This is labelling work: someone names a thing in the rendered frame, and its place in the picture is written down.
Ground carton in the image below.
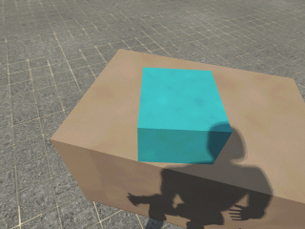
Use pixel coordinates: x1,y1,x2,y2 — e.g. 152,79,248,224
137,67,233,165

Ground pedestal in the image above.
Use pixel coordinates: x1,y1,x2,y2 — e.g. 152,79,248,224
51,49,305,229

